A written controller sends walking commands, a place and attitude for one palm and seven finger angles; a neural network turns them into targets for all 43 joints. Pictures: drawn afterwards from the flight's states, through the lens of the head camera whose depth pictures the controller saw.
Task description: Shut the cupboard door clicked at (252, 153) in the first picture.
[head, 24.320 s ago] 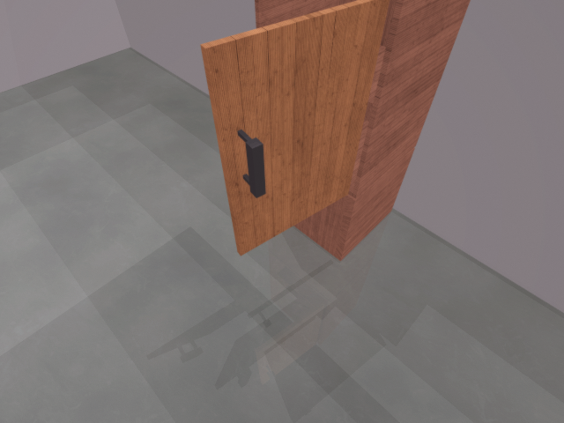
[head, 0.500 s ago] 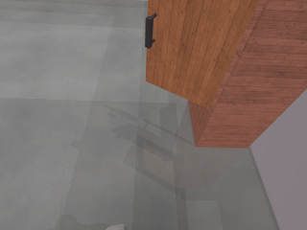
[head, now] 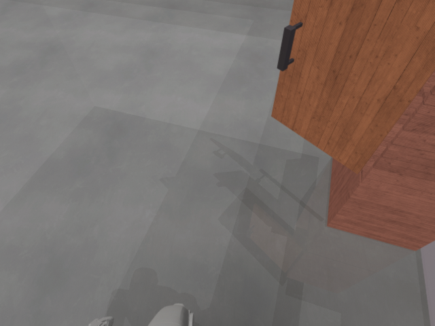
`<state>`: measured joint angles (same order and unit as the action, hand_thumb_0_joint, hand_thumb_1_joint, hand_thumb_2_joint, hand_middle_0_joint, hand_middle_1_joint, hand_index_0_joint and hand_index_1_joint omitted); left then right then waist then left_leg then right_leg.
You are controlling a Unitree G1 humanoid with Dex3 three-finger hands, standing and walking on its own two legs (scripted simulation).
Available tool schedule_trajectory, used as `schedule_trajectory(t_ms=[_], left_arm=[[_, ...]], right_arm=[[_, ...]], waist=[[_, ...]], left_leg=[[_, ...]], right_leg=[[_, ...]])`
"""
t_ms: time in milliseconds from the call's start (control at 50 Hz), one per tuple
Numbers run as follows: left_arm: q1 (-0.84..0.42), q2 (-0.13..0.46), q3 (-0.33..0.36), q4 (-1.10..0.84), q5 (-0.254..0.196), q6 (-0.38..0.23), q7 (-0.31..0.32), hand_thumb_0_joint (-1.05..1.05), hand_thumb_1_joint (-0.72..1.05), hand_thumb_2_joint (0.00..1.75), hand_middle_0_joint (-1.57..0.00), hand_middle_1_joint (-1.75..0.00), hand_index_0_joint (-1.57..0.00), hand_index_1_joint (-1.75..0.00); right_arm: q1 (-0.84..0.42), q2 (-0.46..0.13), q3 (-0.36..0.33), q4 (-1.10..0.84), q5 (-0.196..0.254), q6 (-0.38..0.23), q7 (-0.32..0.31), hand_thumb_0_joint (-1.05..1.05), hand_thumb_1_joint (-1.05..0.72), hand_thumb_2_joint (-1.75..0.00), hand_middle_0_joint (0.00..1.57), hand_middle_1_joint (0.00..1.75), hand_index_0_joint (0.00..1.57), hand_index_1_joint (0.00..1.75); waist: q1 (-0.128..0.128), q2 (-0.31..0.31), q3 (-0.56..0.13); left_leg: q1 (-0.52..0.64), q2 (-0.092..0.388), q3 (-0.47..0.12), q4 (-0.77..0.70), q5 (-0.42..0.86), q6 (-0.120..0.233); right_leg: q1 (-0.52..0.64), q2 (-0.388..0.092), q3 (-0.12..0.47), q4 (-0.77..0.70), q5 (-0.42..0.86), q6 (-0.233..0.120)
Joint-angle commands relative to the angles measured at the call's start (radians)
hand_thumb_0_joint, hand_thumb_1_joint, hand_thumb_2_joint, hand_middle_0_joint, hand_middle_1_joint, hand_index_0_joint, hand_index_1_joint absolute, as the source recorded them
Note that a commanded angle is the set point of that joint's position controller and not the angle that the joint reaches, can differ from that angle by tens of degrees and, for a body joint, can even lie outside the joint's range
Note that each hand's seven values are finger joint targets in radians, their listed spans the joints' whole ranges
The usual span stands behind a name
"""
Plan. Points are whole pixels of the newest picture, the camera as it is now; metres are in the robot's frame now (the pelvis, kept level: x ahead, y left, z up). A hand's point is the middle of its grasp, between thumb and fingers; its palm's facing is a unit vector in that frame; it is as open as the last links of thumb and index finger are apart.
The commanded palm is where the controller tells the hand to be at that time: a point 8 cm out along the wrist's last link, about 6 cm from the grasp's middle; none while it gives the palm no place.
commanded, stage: walk to a spot facing it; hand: left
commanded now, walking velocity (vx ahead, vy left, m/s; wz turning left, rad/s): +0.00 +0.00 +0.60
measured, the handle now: (290, 46) +0.90 -0.22 +0.01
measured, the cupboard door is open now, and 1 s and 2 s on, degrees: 60 60 60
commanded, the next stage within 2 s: turn to face it in 1.40 s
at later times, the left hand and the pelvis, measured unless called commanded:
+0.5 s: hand out of the picture +0.01 +0.21 -0.15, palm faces +0.34 -0.89 -0.30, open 7.4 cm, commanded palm none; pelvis +0.02 -0.02 -0.01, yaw +19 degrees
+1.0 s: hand out of the picture +0.04 +0.28 -0.17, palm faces +0.60 -0.77 -0.23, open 7.4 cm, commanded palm none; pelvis +0.12 +0.07 +0.00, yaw +36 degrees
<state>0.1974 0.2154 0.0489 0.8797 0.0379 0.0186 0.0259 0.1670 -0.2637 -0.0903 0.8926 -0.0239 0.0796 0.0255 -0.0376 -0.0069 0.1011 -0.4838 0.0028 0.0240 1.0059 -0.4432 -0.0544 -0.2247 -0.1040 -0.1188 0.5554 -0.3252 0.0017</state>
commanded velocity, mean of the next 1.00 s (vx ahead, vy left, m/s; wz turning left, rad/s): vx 0.24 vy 0.00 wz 0.56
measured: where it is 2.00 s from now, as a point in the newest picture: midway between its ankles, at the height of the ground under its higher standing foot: (173, 286)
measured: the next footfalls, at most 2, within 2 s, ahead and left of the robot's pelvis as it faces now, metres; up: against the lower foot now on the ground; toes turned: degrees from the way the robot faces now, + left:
left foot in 0.14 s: +0.03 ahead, +0.15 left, +0.00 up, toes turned +9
right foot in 0.42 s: +0.09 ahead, -0.12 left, +0.00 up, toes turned +12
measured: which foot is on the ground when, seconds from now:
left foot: up 0.00-0.12, down 0.14-0.42, up 0.44-0.78, down 0.80-1.00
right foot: down 0.00-0.14, up 0.16-0.40, down 0.42-0.80, up 0.82-1.00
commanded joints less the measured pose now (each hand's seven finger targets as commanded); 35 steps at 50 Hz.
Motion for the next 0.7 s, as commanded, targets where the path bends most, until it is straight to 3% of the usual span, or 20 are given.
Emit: schedule_trajectory(t_ms=[0, 60, 80, 100, 120, 140, 160, 240, 300, 340, 360, 380, 400, 420, 440, 460, 480, 520, 580, 680], left_arm=[[0.093, 0.229, 0.070, -0.047, -0.001, -0.022, 0.012, 0.00, 0.90, 0.90, -0.20, -0.30, -0.20, -0.30], [0.077, 0.228, 0.073, -0.046, -0.008, -0.018, 0.008, 0.00, 0.90, 0.90, -0.20, -0.30, -0.20, -0.30], [0.074, 0.212, 0.071, -0.053, -0.018, -0.013, 0.005, 0.00, 0.90, 0.90, -0.20, -0.30, -0.20, -0.30], [0.096, 0.145, 0.060, -0.085, -0.025, -0.005, -0.002, 0.00, 0.90, 0.90, -0.20, -0.30, -0.20, -0.30], [0.026, 0.113, 0.036, -0.128, -0.016, 0.000, -0.001, 0.00, 0.90, 0.90, -0.20, -0.30, -0.20, -0.30], [-0.037, 0.125, 0.041, -0.136, -0.013, 0.010, 0.001, 0.00, 0.90, 0.90, -0.20, -0.30, -0.20, -0.30], [-0.061, 0.122, 0.044, -0.130, -0.017, 0.008, 0.002, 0.00, 0.90, 0.90, -0.20, -0.30, -0.20, -0.30], [-0.011, 0.113, 0.046, -0.095, -0.022, 0.012, -0.014, 0.00, 0.90, 0.90, -0.20, -0.30, -0.20, -0.30], [0.022, 0.101, 0.044, -0.086, -0.019, 0.005, -0.025, 0.00, 0.90, 0.90, -0.20, -0.30, -0.20, -0.30], [0.116, 0.109, 0.049, -0.057, -0.013, -0.005, -0.034, 0.00, 0.90, 0.90, -0.20, -0.30, -0.20, -0.30], [0.198, 0.141, 0.060, -0.035, -0.008, -0.015, -0.036, 0.00, 0.90, 0.90, -0.20, -0.30, -0.20, -0.30], [0.271, 0.207, 0.078, -0.023, 0.010, -0.026, -0.025, 0.00, 0.90, 0.90, -0.20, -0.30, -0.20, -0.30], [0.269, 0.267, 0.077, -0.037, 0.004, -0.024, -0.015, 0.00, 0.90, 0.90, -0.20, -0.30, -0.20, -0.30], [0.193, 0.255, 0.076, -0.056, -0.009, -0.033, -0.010, 0.00, 0.90, 0.90, -0.20, -0.30, -0.20, -0.30], [0.115, 0.224, 0.072, -0.071, -0.006, -0.045, -0.004, 0.00, 0.90, 0.90, -0.20, -0.30, -0.20, -0.30], [0.049, 0.189, 0.066, -0.076, -0.004, -0.051, -0.002, 0.00, 0.90, 0.90, -0.20, -0.30, -0.20, -0.30], [0.015, 0.165, 0.058, -0.078, -0.004, -0.060, -0.005, 0.00, 0.90, 0.90, -0.20, -0.30, -0.20, -0.30], [0.062, 0.145, 0.056, -0.049, -0.006, -0.074, -0.008, 0.00, 0.90, 0.90, -0.20, -0.30, -0.20, -0.30], [0.163, 0.154, 0.060, 0.005, -0.005, -0.078, -0.010, 0.00, 0.90, 0.90, -0.20, -0.30, -0.20, -0.30], [0.214, 0.181, 0.072, 0.040, -0.003, -0.079, -0.015, 0.00, 0.90, 0.90, -0.20, -0.30, -0.20, -0.30]], right_arm=[[-0.076, -0.015, 0.011, -0.100, 0.012, -0.030, 0.007, 0.00, -0.90, -0.90, 0.20, 0.30, 0.20, 0.30], [-0.015, -0.044, 0.010, -0.090, 0.012, -0.040, 0.004, 0.00, -0.90, -0.90, 0.20, 0.30, 0.20, 0.30], [0.049, -0.089, 0.001, -0.071, 0.008, -0.049, 0.003, 0.00, -0.90, -0.90, 0.20, 0.30, 0.20, 0.30], [0.095, -0.208, -0.027, -0.066, -0.004, -0.057, -0.004, 0.00, -0.90, -0.90, 0.20, 0.30, 0.20, 0.30], [0.156, -0.262, -0.038, -0.048, -0.002, -0.049, -0.014, 0.00, -0.90, -0.90, 0.20, 0.30, 0.20, 0.30], [0.176, -0.242, -0.035, -0.035, -0.006, -0.051, -0.026, 0.00, -0.90, -0.90, 0.20, 0.30, 0.20, 0.30], [0.137, -0.219, -0.027, -0.044, -0.008, -0.054, -0.038, 0.00, -0.90, -0.90, 0.20, 0.30, 0.20, 0.30], [0.017, -0.173, -0.009, -0.075, -0.011, -0.055, -0.044, 0.00, -0.90, -0.90, 0.20, 0.30, 0.20, 0.30], [-0.002, -0.179, -0.012, -0.080, -0.015, -0.047, -0.036, 0.00, -0.90, -0.90, 0.20, 0.30, 0.20, 0.30], [-0.045, -0.175, -0.015, -0.086, -0.011, -0.041, -0.031, 0.00, -0.90, -0.90, 0.20, 0.30, 0.20, 0.30], [-0.073, -0.158, -0.013, -0.098, -0.003, -0.040, -0.028, 0.00, -0.90, -0.90, 0.20, 0.30, 0.20, 0.30], [-0.081, -0.085, -0.002, -0.120, 0.005, -0.042, -0.024, 0.00, -0.90, -0.90, 0.20, 0.30, 0.20, 0.30], [-0.118, -0.034, 0.010, -0.150, 0.002, -0.052, -0.018, 0.00, -0.90, -0.90, 0.20, 0.30, 0.20, 0.30], [-0.103, -0.079, -0.004, -0.154, -0.009, -0.046, -0.010, 0.00, -0.90, -0.90, 0.20, 0.30, 0.20, 0.30], [-0.098, -0.076, -0.010, -0.141, -0.011, -0.047, -0.002, 0.00, -0.90, -0.90, 0.20, 0.30, 0.20, 0.30], [-0.060, -0.078, -0.013, -0.118, -0.012, -0.042, 0.008, 0.00, -0.90, -0.90, 0.20, 0.30, 0.20, 0.30], [-0.045, -0.062, -0.009, -0.097, -0.014, -0.041, 0.019, 0.00, -0.90, -0.90, 0.20, 0.30, 0.20, 0.30], [-0.043, -0.024, 0.002, -0.083, -0.005, -0.043, 0.028, 0.00, -0.90, -0.90, 0.20, 0.30, 0.20, 0.30], [-0.098, 0.008, 0.013, -0.091, -0.001, -0.049, 0.035, 0.00, -0.90, -0.90, 0.20, 0.30, 0.20, 0.30], [-0.147, 0.016, 0.027, -0.113, 0.000, -0.075, 0.041, 0.00, -0.90, -0.90, 0.20, 0.30, 0.20, 0.30]], waist=[[0.076, -0.192, -0.106], [0.040, -0.175, -0.142], [0.002, -0.065, -0.188], [-0.016, 0.244, -0.236], [-0.055, 0.313, -0.218], [-0.070, 0.234, -0.208], [-0.051, 0.259, -0.182], [0.006, 0.187, -0.150], [0.015, 0.202, -0.139], [0.062, 0.182, -0.116], [0.106, 0.110, -0.115], [0.148, -0.145, -0.101], [0.166, -0.335, -0.045], [0.101, -0.243, -0.023], [0.064, -0.229, 0.012], [0.022, -0.185, 0.008], [0.007, -0.139, 0.008], [0.022, -0.140, -0.017], [0.068, -0.149, -0.019], [0.100, -0.173, -0.055]], left_leg=[[0.034, -0.004, 0.059, -0.205, -0.024, 0.005], [0.191, -0.003, 0.063, -0.453, 0.125, 0.022], [0.359, 0.031, 0.012, -0.583, 0.316, 0.038], [0.535, 0.293, -0.316, -0.604, 0.693, 0.146], [0.512, 0.423, -0.433, -0.628, 0.877, 0.271], [0.458, 0.384, -0.408, -0.629, 0.746, 0.282], [0.410, 0.336, -0.386, -0.626, 0.671, 0.267], [0.353, 0.224, -0.275, -0.617, 0.582, 0.215], [0.245, 0.183, -0.311, -0.657, 0.173, 0.197], [0.095, 0.140, -0.321, -0.640, -0.095, 0.172], [-0.047, 0.079, -0.277, -0.548, -0.191, 0.142], [-0.269, -0.044, -0.152, -0.273, -0.240, 0.082], [-0.343, -0.093, -0.068, 0.058, -0.203, 0.046], [-0.308, -0.014, -0.136, 0.226, -0.103, 0.050], [-0.294, 0.021, -0.147, 0.294, -0.024, 0.046], [-0.260, 0.058, -0.126, 0.313, 0.043, 0.038], [-0.209, 0.069, -0.091, 0.277, 0.107, 0.026], [-0.161, 0.068, -0.029, 0.140, 0.134, 0.015], [-0.154, 0.057, 0.031, -0.043, 0.120, 0.023], [-0.064, 0.050, 0.091, -0.317, 0.070, 0.054]], right_leg=[[0.165, -0.244, 0.095, -0.091, 0.677, -0.128], [0.128, -0.234, 0.042, 0.012, 0.611, -0.073], [0.024, -0.208, -0.007, 0.135, 0.488, -0.025], [-0.233, -0.070, -0.066, 0.346, 0.002, 0.058], [-0.340, -0.012, 0.013, 0.489, -0.364, 0.065], [-0.359, -0.013, 0.084, 0.563, -0.303, 0.055], [-0.368, -0.014, 0.108, 0.588, -0.246, 0.057], [-0.290, 0.020, 0.100, 0.446, -0.141, 0.067], [-0.151, 0.070, 0.052, 0.236, -0.137, 0.056], [0.020, 0.109, 0.009, 0.074, -0.055, 0.053], [0.185, 0.092, 0.037, -0.055, -0.062, 0.046], [0.310, -0.111, 0.287, -0.262, -0.336, -0.018], [0.215, -0.355, 0.630, -0.442, -0.507, -0.109], [0.075, -0.393, 0.659, -0.468, -0.554, -0.152], [-0.010, -0.363, 0.630, -0.470, -0.543, -0.150], [-0.035, -0.344, 0.489, -0.449, -0.472, -0.136], [-0.046, -0.275, 0.312, -0.413, -0.292, -0.107], [0.035, -0.225, 0.131, -0.372, -0.038, -0.092], [0.161, -0.231, 0.044, -0.343, 0.146, -0.090], [0.267, -0.287, -0.022, -0.250, 0.324, -0.088]])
